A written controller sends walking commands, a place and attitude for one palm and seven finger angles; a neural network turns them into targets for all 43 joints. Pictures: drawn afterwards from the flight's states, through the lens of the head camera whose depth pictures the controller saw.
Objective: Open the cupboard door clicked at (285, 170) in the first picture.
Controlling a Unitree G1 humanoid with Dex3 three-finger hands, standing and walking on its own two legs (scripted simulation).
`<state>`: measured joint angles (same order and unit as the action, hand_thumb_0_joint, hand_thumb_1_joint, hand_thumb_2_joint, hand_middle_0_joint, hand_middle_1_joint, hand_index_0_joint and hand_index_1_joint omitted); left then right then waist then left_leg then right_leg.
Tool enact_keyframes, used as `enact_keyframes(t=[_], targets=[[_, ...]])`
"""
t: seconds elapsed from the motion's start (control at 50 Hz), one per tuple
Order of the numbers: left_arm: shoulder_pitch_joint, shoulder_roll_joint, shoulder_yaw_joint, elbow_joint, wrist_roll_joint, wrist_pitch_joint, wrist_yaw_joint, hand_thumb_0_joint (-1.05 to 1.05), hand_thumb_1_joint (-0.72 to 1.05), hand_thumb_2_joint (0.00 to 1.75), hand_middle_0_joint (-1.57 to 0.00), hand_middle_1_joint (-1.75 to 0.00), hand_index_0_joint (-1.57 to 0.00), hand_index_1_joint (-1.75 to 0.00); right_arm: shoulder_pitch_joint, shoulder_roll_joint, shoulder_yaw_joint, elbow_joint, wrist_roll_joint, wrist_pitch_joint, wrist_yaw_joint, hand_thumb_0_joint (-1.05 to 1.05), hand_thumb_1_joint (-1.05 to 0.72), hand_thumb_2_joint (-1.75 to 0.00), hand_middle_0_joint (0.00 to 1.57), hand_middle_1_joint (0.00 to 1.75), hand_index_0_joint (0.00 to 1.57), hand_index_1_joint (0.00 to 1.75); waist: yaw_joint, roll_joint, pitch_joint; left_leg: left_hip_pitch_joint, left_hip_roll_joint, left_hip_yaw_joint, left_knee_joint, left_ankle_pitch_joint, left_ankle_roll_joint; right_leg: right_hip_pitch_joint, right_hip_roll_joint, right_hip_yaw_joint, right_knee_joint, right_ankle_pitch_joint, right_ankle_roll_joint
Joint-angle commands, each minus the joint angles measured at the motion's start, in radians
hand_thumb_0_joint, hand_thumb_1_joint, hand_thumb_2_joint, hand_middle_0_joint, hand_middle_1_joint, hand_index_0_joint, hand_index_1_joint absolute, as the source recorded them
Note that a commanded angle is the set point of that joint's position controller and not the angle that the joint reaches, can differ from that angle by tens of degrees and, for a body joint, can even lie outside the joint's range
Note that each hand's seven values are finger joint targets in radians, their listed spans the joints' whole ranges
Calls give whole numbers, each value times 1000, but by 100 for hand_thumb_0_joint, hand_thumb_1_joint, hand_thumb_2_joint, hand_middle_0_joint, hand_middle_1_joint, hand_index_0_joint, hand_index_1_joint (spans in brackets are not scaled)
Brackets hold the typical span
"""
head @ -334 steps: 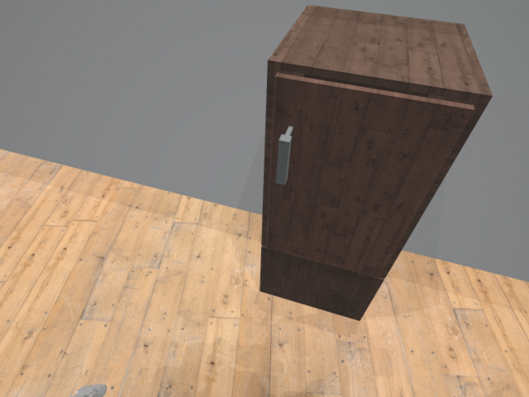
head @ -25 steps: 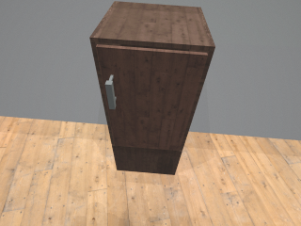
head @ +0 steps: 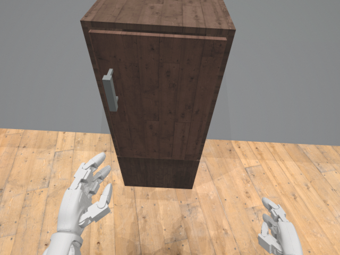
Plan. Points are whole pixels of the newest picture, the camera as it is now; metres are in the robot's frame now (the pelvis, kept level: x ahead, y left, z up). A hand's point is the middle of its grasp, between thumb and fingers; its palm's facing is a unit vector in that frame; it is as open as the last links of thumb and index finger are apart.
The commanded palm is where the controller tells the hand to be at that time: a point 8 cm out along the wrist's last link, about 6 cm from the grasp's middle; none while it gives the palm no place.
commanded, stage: raise the hand with hooked fingers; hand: left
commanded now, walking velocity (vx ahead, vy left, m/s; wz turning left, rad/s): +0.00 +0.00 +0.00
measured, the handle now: (112, 90) +0.58 +0.20 +0.06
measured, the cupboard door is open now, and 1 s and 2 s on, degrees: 0 0 0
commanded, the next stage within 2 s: move the hooked fingers beside the handle in 1.76 s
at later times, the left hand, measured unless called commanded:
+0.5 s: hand (81, 204) +0.23 +0.20 +0.02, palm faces -0.06 -1.00 -0.02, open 11.1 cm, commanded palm +0.19 +0.27 +0.03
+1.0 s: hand (43, 183) +0.26 +0.28 +0.06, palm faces +0.05 -1.00 -0.07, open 13.7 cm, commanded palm +0.23 +0.32 +0.06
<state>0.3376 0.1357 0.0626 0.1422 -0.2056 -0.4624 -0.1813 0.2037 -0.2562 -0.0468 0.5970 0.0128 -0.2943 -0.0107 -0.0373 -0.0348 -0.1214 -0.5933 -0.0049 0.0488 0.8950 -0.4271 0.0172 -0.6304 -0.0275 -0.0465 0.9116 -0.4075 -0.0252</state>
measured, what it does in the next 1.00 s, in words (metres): stands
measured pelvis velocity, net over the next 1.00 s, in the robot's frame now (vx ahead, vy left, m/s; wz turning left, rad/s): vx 0.01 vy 0.02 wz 0.02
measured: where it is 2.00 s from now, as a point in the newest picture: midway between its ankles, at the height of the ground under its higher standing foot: outside the picture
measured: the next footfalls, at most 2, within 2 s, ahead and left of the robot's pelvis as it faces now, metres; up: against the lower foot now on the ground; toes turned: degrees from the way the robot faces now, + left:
none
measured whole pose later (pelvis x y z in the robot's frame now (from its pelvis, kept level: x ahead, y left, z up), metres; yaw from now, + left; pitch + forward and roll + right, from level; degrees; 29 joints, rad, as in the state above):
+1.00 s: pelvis +0.01 +0.02 -0.01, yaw +1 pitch +10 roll -3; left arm 0.15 0.38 0.36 0.21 -0.36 -0.30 -0.42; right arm 0.26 -0.25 0.05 0.51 0.05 -0.22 -0.06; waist -0.01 0.02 -0.12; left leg -0.69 0.01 0.00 0.99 -0.47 0.03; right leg -0.67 -0.01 -0.09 0.92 -0.42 -0.01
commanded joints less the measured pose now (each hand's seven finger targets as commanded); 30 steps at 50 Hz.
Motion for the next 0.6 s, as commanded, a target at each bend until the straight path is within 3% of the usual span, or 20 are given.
enact_keyframes(t=[0.0,0.02,0.08,0.1,0.12,0.16,0.2,0.22,0.26,0.28,0.3,0.32,0.36,0.4,0.42,0.48,0.5,0.58], targets=[[330,241,247,-89,-13,-100,-110,0,48,72,-23,-57,-23,-57,-107,-111,-61,-241,-5,23,26,0,-90,-90,20,30,20,30,157,85,-89,-179,-50,1,15,160,-24,77,9,48,-4,140,-29],[264,214,205,-204,-25,-91,-105,0,46,71,-23,-58,-23,-58,-122,-104,-53,-282,-3,42,23,0,-90,-90,20,30,20,30,147,120,-122,-180,-48,4,19,153,-19,78,7,60,6,135,-27],[142,221,238,-422,-62,-113,-55,0,39,68,-24,-63,-24,-63,-71,-74,-50,-292,3,60,6,0,-90,-90,20,30,20,30,103,206,-235,-121,-24,-23,75,210,-6,57,20,85,20,208,-18],[56,241,241,-524,-79,-141,-50,0,36,67,-24,-64,-24,-64,-40,-78,-45,-283,-4,62,-3,0,-90,-90,20,30,20,30,67,168,-258,-127,-15,-46,105,222,-1,36,28,88,40,235,-10],[38,242,237,-565,-77,-166,-49,0,34,66,-24,-66,-24,-66,-26,-73,-46,-266,-2,64,-12,0,-90,-90,20,30,20,30,49,184,-278,-117,-6,-55,123,233,3,20,30,92,37,245,-7],[-9,196,160,-577,-80,-214,-79,0,29,64,-24,-69,-24,-69,-9,-78,-35,-224,-2,48,-22,0,-90,-90,20,30,20,30,-9,183,-241,-125,3,-70,165,216,8,-67,36,86,35,212,-2],[-100,169,85,-517,-102,-221,-153,0,25,62,-25,-72,-25,-72,-7,-102,-14,-194,1,27,-34,0,-90,-90,20,30,20,30,-68,148,-170,-160,10,-89,210,179,16,-142,43,85,31,167,1],[-111,201,98,-469,-99,-209,-186,0,22,61,-25,-74,-25,-74,1,-112,-18,-174,7,15,-39,0,-90,-90,20,30,20,30,-79,124,-171,-181,15,-89,218,144,16,-147,42,88,19,122,6],[-73,237,129,-328,-105,-132,-250,0,18,59,-25,-76,-25,-76,4,-130,-16,-166,22,2,-51,0,-90,-90,20,30,20,30,-72,41,-161,-237,14,-89,209,93,20,-119,38,102,-16,42,13],[-45,260,162,-274,-112,-77,-277,0,15,58,-25,-78,-25,-78,-1,-137,-17,-173,31,3,-57,0,-90,-90,20,30,20,30,-55,-2,-185,-256,10,-84,199,90,23,-82,31,114,-36,20,19],[-5,289,210,-178,-128,-9,-304,0,13,57,-25,-80,-25,-80,-11,-140,-17,-177,39,10,-60,0,-90,-90,20,30,20,30,-24,-12,-185,-268,6,-80,193,107,22,-40,29,129,-48,29,18],[17,309,251,-202,-141,45,-319,0,11,56,-26,-81,-26,-81,-17,-139,-16,-197,46,17,-61,0,-90,-90,20,30,20,30,6,-15,-258,-256,-1,-70,170,130,22,34,14,134,-60,53,27],[78,352,338,-243,-175,145,-311,0,6,54,-26,-84,-26,-84,-45,-126,-16,-238,50,39,-62,0,-90,-90,20,30,20,30,62,6,-328,-206,-12,-63,114,185,17,154,-4,129,-75,130,36],[102,380,426,-287,-209,181,-261,0,1,52,-26,-87,-26,-87,-69,-98,-11,-254,42,49,-63,0,-90,-90,20,30,20,30,109,8,-363,-176,-9,-76,85,251,8,228,-3,108,-48,266,35],[103,353,424,-347,-215,169,-229,0,-1,51,-27,-88,-27,-88,-53,-82,-8,-260,40,48,-61,0,-90,-90,20,30,20,30,108,17,-376,-156,-8,-73,67,273,6,237,-2,91,-43,318,35],[112,291,405,-371,-201,90,-132,0,-8,48,-27,-93,-27,-93,-37,-65,-17,-223,32,41,-55,0,-90,-90,20,30,20,30,89,23,-270,-130,-1,-73,22,277,-4,156,15,41,-39,321,29],[78,285,384,-342,-189,70,-122,0,-10,47,-27,-94,-27,-94,-40,-72,-13,-217,25,42,-52,0,-90,-90,20,30,20,30,75,12,-206,-148,1,-77,22,261,-3,114,26,31,-37,275,21],[-17,258,280,-211,-132,0,-164,0,-20,43,-28,-100,-28,-100,17,-119,-17,-186,27,29,-45,0,-90,-90,20,30,20,30,2,53,-111,-153,0,-77,22,141,3,-47,34,10,-51,63,14]])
